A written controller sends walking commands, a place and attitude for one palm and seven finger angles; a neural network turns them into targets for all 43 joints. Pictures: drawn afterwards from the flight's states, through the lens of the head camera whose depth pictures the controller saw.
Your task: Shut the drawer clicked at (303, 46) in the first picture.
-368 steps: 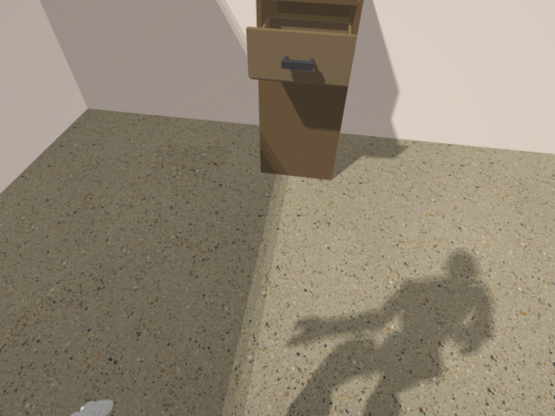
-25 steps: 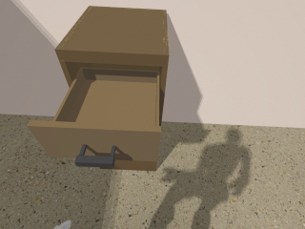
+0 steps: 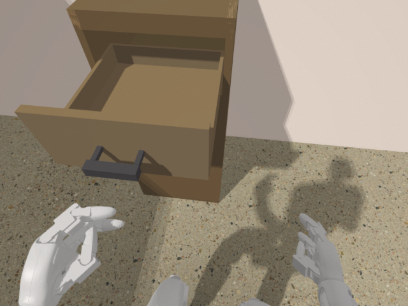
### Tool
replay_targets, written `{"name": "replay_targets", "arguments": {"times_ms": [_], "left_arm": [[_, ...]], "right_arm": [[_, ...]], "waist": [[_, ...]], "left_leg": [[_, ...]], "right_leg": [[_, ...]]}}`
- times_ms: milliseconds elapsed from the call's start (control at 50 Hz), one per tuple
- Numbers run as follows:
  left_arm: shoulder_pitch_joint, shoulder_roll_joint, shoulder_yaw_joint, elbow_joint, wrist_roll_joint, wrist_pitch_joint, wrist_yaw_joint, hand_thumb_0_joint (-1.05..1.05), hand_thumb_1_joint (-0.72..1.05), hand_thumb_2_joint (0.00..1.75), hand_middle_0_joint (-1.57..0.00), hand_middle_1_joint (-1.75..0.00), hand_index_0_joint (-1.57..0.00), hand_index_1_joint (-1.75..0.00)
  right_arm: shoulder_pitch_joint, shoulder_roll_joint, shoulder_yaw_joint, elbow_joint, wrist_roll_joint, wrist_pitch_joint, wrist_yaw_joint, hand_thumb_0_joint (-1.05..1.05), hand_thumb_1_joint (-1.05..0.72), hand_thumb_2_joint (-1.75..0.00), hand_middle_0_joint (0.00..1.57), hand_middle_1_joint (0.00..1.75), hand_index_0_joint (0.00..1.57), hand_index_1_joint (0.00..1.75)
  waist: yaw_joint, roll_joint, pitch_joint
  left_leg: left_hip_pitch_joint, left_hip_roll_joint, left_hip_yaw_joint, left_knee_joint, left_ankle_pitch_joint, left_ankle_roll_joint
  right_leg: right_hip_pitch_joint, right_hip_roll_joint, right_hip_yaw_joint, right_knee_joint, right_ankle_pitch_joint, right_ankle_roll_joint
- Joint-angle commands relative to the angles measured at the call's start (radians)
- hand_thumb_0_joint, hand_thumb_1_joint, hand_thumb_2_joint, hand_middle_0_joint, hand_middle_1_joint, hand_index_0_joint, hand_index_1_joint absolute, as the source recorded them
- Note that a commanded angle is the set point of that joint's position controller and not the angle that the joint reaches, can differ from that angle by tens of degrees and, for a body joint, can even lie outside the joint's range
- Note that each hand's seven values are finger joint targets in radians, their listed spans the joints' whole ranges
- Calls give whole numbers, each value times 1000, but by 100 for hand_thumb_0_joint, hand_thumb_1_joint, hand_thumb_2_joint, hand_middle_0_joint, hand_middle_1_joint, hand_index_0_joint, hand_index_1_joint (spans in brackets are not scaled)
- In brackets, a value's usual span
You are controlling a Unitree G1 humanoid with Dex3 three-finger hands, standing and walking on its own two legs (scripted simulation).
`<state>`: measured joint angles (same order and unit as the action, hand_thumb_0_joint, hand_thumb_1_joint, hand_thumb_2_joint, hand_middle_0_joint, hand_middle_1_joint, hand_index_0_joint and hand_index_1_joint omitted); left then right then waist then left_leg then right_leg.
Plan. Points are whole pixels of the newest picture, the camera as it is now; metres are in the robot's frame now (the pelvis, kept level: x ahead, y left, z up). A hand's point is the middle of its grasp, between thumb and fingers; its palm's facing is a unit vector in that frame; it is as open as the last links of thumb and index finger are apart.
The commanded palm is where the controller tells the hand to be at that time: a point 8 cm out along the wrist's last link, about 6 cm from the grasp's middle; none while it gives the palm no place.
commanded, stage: raise the hand and make a fist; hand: left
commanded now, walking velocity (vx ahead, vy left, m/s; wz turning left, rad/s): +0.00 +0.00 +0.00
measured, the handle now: (115, 161) +0.35 +0.22 +0.09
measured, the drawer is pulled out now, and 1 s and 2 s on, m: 0.30 0.30 0.30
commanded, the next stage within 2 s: bring the fist close to the handle in 1.28 s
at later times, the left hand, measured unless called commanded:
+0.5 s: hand (90, 255) +0.17 +0.18 +0.13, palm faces -0.06 -1.00 -0.04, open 3.1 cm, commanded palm +0.13 +0.24 +0.15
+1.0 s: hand (76, 233) +0.18 +0.17 +0.19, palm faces -0.01 -1.00 -0.06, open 3.3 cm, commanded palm +0.13 +0.22 +0.19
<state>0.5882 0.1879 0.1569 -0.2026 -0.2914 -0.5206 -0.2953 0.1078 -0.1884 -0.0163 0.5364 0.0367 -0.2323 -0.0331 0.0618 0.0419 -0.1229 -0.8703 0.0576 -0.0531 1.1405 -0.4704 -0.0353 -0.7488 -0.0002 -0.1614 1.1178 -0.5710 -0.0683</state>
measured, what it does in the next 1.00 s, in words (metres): rises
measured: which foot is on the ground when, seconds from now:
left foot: down 0.00-1.00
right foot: down 0.00-1.00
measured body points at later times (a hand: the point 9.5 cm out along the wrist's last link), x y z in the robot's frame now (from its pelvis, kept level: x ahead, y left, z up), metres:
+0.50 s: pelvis +0.01 +0.02 +0.04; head +0.02 +0.01 +0.49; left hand +0.17 +0.23 +0.14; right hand +0.19 -0.24 -0.01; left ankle +0.05 +0.14 -0.65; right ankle +0.00 -0.08 -0.65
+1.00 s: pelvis +0.03 +0.04 +0.05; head +0.01 +0.02 +0.50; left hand +0.17 +0.23 +0.20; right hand +0.23 -0.17 +0.01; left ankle +0.05 +0.14 -0.65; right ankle +0.00 -0.08 -0.65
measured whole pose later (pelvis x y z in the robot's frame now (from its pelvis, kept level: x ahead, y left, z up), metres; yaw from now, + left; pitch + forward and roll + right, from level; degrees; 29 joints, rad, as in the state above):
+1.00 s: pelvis +0.03 +0.04 +0.05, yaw -1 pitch +2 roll -1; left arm 0.75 0.18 0.02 -0.62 -0.20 -0.10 -0.13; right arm 0.25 -0.20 0.05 0.50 0.06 -0.25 -0.02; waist 0.04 0.06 -0.11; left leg -0.48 0.02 0.02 0.83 -0.39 0.02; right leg -0.38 -0.03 -0.10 0.79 -0.45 0.00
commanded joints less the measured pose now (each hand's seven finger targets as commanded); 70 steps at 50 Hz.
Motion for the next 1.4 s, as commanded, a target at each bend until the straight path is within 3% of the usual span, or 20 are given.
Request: {"name": "replay_targets", "arguments": {"times_ms": [0, 20, 60, 120, 200, 280, 320, 420, 440, 520, 560, 660, 840, 920, 980, 1040, 1120, 1220, 1240, 1380], "left_arm": [[92, 152, 57, -161, -22, 168, -66, 0, 90, 90, -84, -99, -84, -99], [119, 186, 109, -121, -16, 204, -51, 0, 90, 90, -86, -101, -86, -101], [138, 184, 155, -159, -30, 228, -16, 0, 90, 90, -90, -106, -90, -106], [137, 187, 208, -181, -59, 186, 46, 0, 90, 90, -96, -112, -96, -112], [152, 149, 161, -234, -52, 83, 56, 0, 90, 90, -104, -121, -104, -121], [131, 111, 45, -260, -47, 46, -6, 0, 90, 90, -112, -130, -112, -130], [102, 102, 12, -253, -47, 57, -21, 0, 90, 90, -116, -134, -116, -134], [127, 154, 53, -330, 1, 112, 55, 0, 90, 90, -126, -145, -126, -145], [133, 121, 23, -367, 8, 121, 75, 0, 90, 90, -128, -147, -128, -147], [173, 111, 42, -403, 23, 174, 141, 0, 90, 90, -136, -156, -136, -156], [179, 67, -25, -452, 30, 202, 142, 0, 90, 90, -140, -160, -140, -160], [134, 63, -96, -506, 55, 281, 122, 0, 90, 90, -140, -160, -140, -160], [171, 75, -83, -679, 82, 340, 168, 0, 90, 90, -140, -160, -140, -160], [176, 47, -90, -569, 77, 383, 171, 0, 90, 90, -140, -160, -140, -160], [207, 50, -91, -574, 74, 400, 158, 0, 90, 90, -140, -160, -140, -160], [185, 63, -95, -632, 80, 389, 158, 0, 90, 90, -140, -160, -140, -160], [158, 110, -30, -644, 70, 338, 175, 0, 90, 90, -140, -160, -140, -160], [156, 116, 20, -530, 32, 303, 154, 0, 90, 90, -140, -160, -140, -160], [157, 93, -2, -518, 26, 306, 142, 0, 90, 90, -140, -160, -140, -160], [160, 130, 44, -480, 0, 316, 77, 0, 90, 90, -140, -160, -140, -160]], "right_arm": [[-1, -133, -53, -186, 32, -25, -47, 0, -90, -90, 20, 30, 20, 30], [-21, -128, -52, -177, 32, -16, -55, 0, -90, -90, 20, 30, 20, 30], [-13, -106, -50, -175, 28, -1, -62, 0, -90, -90, 20, 30, 20, 30], [-29, -96, -42, -158, 23, 2, -69, 0, -90, -90, 20, 30, 20, 30], [14, -98, -49, -143, 21, -32, -54, 0, -90, -90, 20, 30, 20, 30], [33, -128, -45, -145, 29, -91, -44, 0, -90, -90, 20, 30, 20, 30], [33, -138, -43, -135, 33, -115, -48, 0, -90, -90, 20, 30, 20, 30], [22, -139, -49, -143, 30, -133, -45, 0, -90, -90, 20, 30, 20, 30], [28, -132, -44, -156, 29, -128, -40, 0, -90, -90, 20, 30, 20, 30], [6, -119, -34, -171, 26, -105, -27, 0, -90, -90, 20, 30, 20, 30], [12, -119, -22, -192, 26, -100, -16, 0, -90, -90, 20, 30, 20, 30], [19, -134, -5, -206, 26, -97, -7, 0, -90, -90, 20, 30, 20, 30], [18, -115, 13, -229, 24, -92, 5, 0, -90, -90, 20, 30, 20, 30], [6, -123, 13, -209, 28, -76, -1, 0, -90, -90, 20, 30, 20, 30], [7, -125, 12, -221, 31, -72, -5, 0, -90, -90, 20, 30, 20, 30], [6, -121, 15, -232, 28, -78, -7, 0, -90, -90, 20, 30, 20, 30], [15, -118, 8, -211, 23, -89, -12, 0, -90, -90, 20, 30, 20, 30], [9, -121, 4, -182, 30, -103, -22, 0, -90, -90, 20, 30, 20, 30], [14, -122, 6, -183, 32, -107, -23, 0, -90, -90, 20, 30, 20, 30], [7, -121, -1, -166, 38, -141, -33, 0, -90, -90, 20, 30, 20, 30]], "waist": [[-58, -102, -192], [-38, -127, -184], [-25, -155, -156], [-10, -160, -66], [-24, -59, -58], [-60, -31, -66], [-74, -64, -35], [-31, -24, -42], [-32, -13, -43], [-10, 5, -47], [-21, 18, -40], [-45, -17, 10], [-17, 23, -45], [-29, -34, 44], [-20, -46, 22], [-20, -20, 5], [-17, -2, -2], [-21, -38, 35], [-27, -37, 40], [-20, -65, -14]], "left_leg": [[174, -59, 37, -169, 169, 71], [176, -58, 31, -175, 178, 70], [194, -52, 24, -216, 204, 65], [202, -46, 18, -254, 204, 56], [254, -51, 35, -282, 218, 55], [296, -56, 36, -282, 201, 65], [314, -53, 30, -293, 176, 71], [366, -47, 29, -367, 164, 74], [383, -48, 32, -385, 167, 75], [414, -42, 33, -420, 185, 71], [433, -40, 33, -430, 211, 69], [436, -31, 15, -450, 193, 71], [505, -27, 4, -480, 249, 62], [471, -26, 6, -492, 198, 61], [476, -33, 18, -495, 211, 62], [488, -40, 22, -491, 220, 66], [492, -43, 30, -471, 237, 67], [469, -48, 40, -451, 209, 65], [470, -49, 42, -456, 206, 65], [485, -59, 49, -436, 285, 67]], "right_leg": [[216, -62, 297, -395, 253, 112], [237, -62, 301, -395, 277, 123], [264, -66, 269, -388, 364, 124], [263, -53, 246, -395, 383, 121], [230, -43, 221, -405, 341, 106], [205, -51, 236, -442, 292, 109], [186, -43, 230, -473, 210, 100], [200, -15, 155, -456, 140, 62], [202, -11, 133, -443, 155, 59], [237, 5, 83, -425, 216, 54], [242, 8, 64, -414, 259, 54], [242, 14, 61, -434, 257, 58], [296, 15, 40, -427, 288, 51], [285, 17, 43, -462, 263, 55], [308, 14, 49, -466, 286, 57], [316, 10, 55, -470, 289, 56], [315, 11, 67, -479, 302, 55], [308, 7, 102, -521, 271, 58], [306, 5, 105, -524, 271, 60], [367, -19, 153, -540, 443, 82]]}}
